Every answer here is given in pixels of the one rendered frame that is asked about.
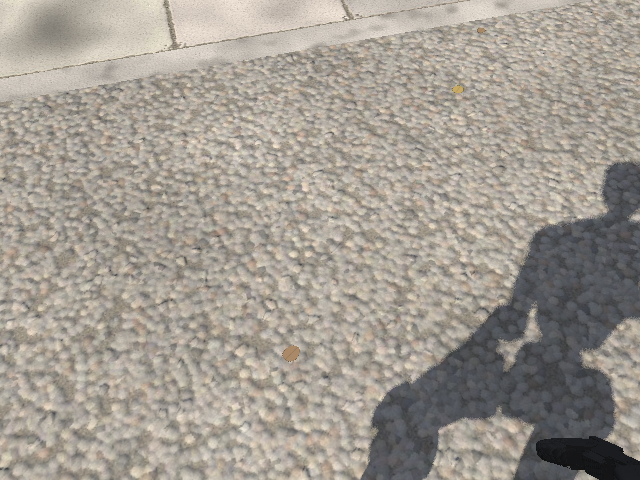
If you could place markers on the robot right hand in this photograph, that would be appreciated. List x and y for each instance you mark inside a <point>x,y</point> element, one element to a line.
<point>599,458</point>

